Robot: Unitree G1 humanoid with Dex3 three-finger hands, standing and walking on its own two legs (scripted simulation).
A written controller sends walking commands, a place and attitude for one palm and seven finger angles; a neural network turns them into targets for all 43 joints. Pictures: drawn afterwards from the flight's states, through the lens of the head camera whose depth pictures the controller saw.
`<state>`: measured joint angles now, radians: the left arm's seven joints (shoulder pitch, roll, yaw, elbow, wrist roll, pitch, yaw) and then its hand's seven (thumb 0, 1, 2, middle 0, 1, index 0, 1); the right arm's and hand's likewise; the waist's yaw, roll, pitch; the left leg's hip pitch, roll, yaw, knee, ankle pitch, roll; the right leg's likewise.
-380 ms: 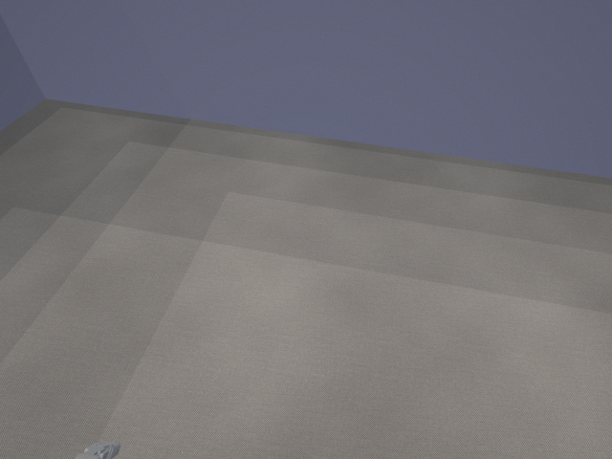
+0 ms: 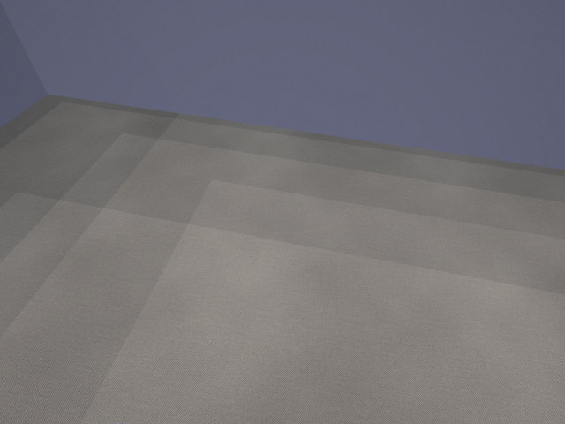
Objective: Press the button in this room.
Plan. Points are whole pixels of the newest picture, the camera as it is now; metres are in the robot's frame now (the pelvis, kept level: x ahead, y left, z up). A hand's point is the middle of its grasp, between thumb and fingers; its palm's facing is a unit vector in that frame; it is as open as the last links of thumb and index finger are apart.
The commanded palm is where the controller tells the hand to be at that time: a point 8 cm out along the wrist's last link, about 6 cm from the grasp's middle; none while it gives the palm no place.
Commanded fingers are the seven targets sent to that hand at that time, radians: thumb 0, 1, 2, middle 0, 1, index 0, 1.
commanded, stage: stand and wait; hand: left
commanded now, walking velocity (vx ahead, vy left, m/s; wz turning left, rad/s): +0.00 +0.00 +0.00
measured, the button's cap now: out of the picture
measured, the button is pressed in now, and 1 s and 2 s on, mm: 0 0 0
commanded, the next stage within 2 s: turn or walk to find it in 0.52 s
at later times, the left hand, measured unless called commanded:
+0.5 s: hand out of the picture +0.06 +0.24 -0.15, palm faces -0.02 -0.94 -0.33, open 7.4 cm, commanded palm none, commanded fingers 0.00 0.90 0.90 -0.20 -0.30 -0.20 -0.30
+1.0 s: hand out of the picture +0.01 +0.22 -0.19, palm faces +0.12 -0.97 -0.21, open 7.4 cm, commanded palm none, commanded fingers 0.00 0.90 0.90 -0.20 -0.30 -0.20 -0.30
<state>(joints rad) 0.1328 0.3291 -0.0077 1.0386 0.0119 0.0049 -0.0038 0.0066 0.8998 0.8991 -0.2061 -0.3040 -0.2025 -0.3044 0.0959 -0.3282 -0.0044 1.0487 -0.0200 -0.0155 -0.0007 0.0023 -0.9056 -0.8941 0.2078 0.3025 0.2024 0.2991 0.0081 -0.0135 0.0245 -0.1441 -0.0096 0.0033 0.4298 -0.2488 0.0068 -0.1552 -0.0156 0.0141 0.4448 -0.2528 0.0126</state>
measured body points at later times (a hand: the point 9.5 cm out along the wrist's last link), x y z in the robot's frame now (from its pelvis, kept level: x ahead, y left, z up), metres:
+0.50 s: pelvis -0.02 -0.01 +0.00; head -0.02 -0.01 +0.45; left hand +0.07 +0.28 -0.13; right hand +0.06 -0.31 -0.13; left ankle -0.01 +0.12 -0.74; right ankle -0.01 -0.13 -0.74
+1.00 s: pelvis -0.03 +0.01 -0.01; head -0.01 +0.04 +0.43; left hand +0.00 +0.27 -0.17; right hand +0.04 -0.23 -0.15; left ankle -0.01 +0.11 -0.74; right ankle -0.03 -0.13 -0.70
